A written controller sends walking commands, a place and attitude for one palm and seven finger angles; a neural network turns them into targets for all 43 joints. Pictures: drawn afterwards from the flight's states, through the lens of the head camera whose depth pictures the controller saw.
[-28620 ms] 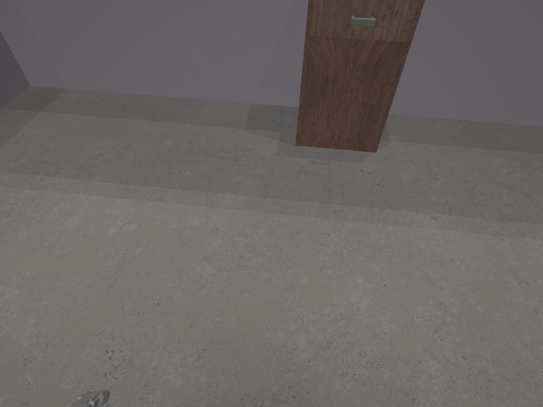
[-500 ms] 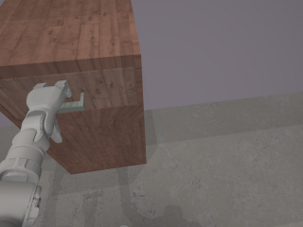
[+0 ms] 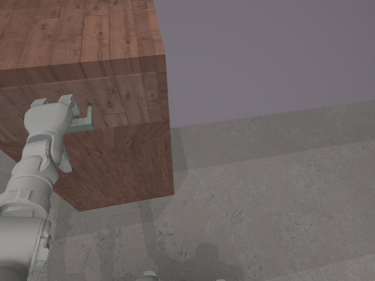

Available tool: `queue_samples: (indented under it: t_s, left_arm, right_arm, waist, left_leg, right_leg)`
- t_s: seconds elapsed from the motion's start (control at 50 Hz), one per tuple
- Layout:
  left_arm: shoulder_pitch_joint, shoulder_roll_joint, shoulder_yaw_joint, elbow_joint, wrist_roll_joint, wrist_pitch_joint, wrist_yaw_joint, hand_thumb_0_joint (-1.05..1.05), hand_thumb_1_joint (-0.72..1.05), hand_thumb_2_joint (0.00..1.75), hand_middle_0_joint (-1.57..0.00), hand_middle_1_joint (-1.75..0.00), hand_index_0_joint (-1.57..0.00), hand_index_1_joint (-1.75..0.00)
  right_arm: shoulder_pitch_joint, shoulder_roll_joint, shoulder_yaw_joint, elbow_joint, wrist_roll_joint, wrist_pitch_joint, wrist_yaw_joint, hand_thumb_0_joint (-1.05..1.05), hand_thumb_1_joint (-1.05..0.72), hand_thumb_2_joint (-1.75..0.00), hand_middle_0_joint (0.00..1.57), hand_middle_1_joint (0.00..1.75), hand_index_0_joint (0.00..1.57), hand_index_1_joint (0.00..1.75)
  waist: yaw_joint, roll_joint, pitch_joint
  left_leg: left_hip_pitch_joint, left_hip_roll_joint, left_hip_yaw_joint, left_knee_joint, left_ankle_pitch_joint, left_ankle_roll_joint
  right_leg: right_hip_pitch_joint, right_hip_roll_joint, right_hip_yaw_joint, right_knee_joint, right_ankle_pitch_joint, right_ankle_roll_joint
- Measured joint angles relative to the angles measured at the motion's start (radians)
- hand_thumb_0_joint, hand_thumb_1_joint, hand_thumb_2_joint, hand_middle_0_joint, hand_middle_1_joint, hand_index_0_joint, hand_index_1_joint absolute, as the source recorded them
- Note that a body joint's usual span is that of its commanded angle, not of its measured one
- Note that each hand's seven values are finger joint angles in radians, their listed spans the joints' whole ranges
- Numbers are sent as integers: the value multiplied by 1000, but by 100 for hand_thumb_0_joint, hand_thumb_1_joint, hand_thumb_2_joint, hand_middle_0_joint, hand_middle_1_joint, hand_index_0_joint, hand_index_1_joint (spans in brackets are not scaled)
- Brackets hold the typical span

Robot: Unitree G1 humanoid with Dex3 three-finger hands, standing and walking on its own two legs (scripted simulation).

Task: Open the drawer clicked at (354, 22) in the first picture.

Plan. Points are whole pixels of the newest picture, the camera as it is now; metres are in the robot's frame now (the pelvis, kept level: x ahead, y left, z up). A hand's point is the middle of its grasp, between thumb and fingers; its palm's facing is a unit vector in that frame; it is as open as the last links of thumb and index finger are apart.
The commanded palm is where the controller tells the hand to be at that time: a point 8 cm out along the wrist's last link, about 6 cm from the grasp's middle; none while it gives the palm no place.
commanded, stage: lower the fingers behind the handle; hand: left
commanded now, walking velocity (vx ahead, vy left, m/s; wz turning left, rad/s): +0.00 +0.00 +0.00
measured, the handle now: (72, 119) +0.50 +0.28 +0.01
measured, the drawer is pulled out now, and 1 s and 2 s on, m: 0.00 0.00 0.00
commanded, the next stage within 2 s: lift the fingers back up to retry in 0.92 s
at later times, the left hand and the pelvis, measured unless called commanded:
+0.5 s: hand (64, 138) +0.44 +0.28 +0.02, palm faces -0.05 +0.01 -1.00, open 13.8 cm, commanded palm +0.42 +0.26 +0.04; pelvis -0.01 +0.00 -0.01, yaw +0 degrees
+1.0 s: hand (64, 136) +0.44 +0.28 +0.02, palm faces -0.04 +0.01 -1.00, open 13.8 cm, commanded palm +0.43 +0.27 +0.04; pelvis -0.02 +0.00 -0.02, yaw +0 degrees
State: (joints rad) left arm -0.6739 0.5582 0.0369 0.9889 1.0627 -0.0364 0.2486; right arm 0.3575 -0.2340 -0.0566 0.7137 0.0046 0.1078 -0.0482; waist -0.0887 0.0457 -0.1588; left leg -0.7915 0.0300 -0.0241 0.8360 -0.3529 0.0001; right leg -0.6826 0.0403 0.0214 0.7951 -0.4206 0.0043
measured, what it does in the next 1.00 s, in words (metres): stands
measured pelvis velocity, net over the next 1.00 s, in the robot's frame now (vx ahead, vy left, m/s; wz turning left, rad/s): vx -0.02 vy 0.00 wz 0.00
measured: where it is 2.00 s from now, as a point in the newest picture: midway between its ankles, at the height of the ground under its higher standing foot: outside the picture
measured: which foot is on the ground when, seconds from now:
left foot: down 0.00-1.00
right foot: down 0.00-1.00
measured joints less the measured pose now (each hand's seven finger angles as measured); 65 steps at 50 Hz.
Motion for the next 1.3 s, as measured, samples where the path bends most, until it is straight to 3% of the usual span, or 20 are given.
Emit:
queue_samples:
  t_s: [0.16,0.3,0.42,0.66,0.92,1.3]
  left_arm:
    - [-3,-3,-4,-13,11,-40,64,0,-49,30,-31,-124,-32,-120]
    - [-31,-21,-27,12,13,17,97,0,-49,30,-29,-126,-32,-120]
    - [-49,-30,-50,43,12,50,90,0,-49,30,-25,-124,-32,-120]
    - [-58,-16,-46,41,11,24,86,0,-49,30,-21,-125,-32,-120]
    - [-86,-4,-57,53,5,38,82,0,-49,30,-23,-129,-32,-120]
    - [-33,-6,-21,-10,-10,16,35,0,-49,30,-28,-124,-32,-120]
  right_arm:
    - [6,-15,-13,6,-1,0,9,0,-91,-90,20,30,20,30]
    - [-10,-14,-15,4,-4,2,20,0,-91,-90,20,30,20,30]
    - [-12,-7,-5,-5,-3,3,22,0,-91,-90,20,30,20,30]
    - [-1,-7,4,-12,-3,3,18,0,-91,-90,20,30,20,30]
    - [-1,-13,9,-15,2,5,13,0,-91,-90,20,30,20,30]
    - [2,-4,2,-10,6,2,0,0,-91,-90,20,30,20,30]
  waist:
    - [12,-1,-6]
    - [10,2,-13]
    - [8,4,-16]
    - [10,4,-21]
    - [2,3,-16]
    - [1,3,-1]
  left_leg:
    - [-55,-2,-6,43,-11,2]
    - [-82,-3,-7,59,-9,2]
    - [-81,-3,-6,58,-5,2]
    - [-120,-3,-11,94,-12,1]
    - [-136,-2,-15,100,-9,-1]
    - [-68,-1,-7,50,-3,3]
  right_leg:
    - [-52,-1,-6,43,-13,2]
    - [-79,-1,-7,60,-13,3]
    - [-80,-1,-6,62,-11,3]
    - [-120,0,-11,103,-23,1]
    - [-135,2,-15,110,-20,0]
    - [-65,2,-6,48,-4,4]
